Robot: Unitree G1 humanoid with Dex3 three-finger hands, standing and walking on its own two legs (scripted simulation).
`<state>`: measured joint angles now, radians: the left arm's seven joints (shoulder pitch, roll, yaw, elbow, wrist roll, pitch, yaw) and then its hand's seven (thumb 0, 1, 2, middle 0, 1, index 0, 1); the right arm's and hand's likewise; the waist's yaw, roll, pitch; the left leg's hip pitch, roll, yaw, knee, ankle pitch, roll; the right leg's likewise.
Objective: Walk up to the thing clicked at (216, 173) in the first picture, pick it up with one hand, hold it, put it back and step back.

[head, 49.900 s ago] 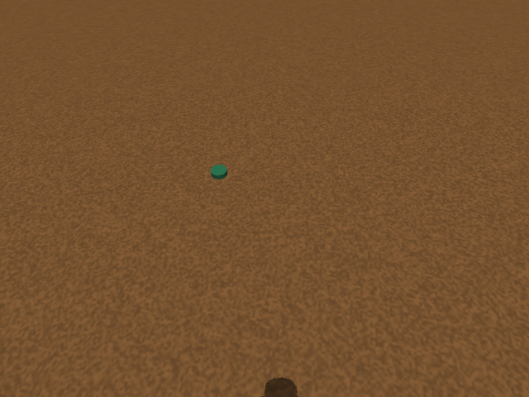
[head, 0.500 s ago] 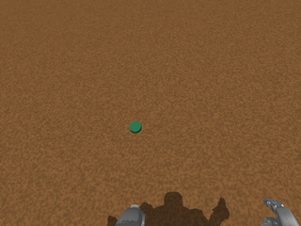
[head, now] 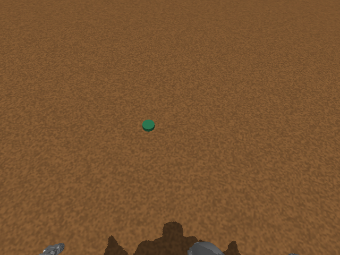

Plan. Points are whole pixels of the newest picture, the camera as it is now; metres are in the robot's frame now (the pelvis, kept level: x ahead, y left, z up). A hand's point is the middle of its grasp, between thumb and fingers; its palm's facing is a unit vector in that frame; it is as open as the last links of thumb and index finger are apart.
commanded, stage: step back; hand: left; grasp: from above
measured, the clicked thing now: (148, 125) +1.04 +0.15 -0.75
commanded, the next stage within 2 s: stand in 1.16 s
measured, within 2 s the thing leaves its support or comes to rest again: neither
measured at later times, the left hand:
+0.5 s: hand out of the picture -0.04 +0.28 -0.14, palm faces +0.02 -0.90 -0.43, open 7.3 cm
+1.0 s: hand out of the picture +0.05 +0.23 -0.14, palm faces +0.05 -0.93 -0.37, open 7.3 cm
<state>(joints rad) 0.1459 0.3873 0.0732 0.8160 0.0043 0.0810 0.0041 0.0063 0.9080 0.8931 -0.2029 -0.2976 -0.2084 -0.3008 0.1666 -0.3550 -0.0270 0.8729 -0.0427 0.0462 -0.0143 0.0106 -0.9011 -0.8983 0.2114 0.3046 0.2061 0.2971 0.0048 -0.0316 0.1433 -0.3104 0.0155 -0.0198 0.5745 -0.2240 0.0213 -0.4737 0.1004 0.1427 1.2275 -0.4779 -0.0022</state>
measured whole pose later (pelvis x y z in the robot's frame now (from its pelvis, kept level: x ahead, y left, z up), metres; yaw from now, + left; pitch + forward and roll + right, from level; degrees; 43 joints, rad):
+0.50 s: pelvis -0.09 -0.01 -0.01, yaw -1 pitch -3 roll +2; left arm 0.25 0.41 0.08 0.94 0.04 0.00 -0.01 0.01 0.91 0.89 -0.20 -0.30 -0.21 -0.30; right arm 0.25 -0.37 -0.06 1.01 -0.04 0.01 0.02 0.01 -0.91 -0.90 0.21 0.30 0.20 0.30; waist 0.04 -0.03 0.08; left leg -0.23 -0.05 -0.01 0.56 -0.28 0.00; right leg -0.25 -0.09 0.02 0.69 -0.39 0.00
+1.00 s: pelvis -0.05 -0.03 -0.01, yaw +2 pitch -2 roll +0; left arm 0.12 0.32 0.05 0.98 0.03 -0.03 -0.02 0.01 0.90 0.89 -0.21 -0.30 -0.21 -0.30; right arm 0.22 -0.40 -0.04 1.01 -0.02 0.01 0.00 0.01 -0.91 -0.90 0.21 0.30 0.20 0.30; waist 0.02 0.05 0.06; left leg -0.31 0.01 -0.06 0.79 -0.48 0.00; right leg -0.31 -0.04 -0.07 0.61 -0.27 -0.01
